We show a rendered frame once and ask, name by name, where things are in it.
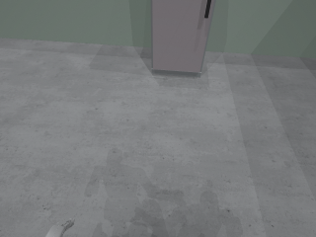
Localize left robot hand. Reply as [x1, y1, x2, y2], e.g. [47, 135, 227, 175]
[44, 218, 75, 237]

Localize fridge door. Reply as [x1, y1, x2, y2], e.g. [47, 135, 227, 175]
[152, 0, 214, 73]

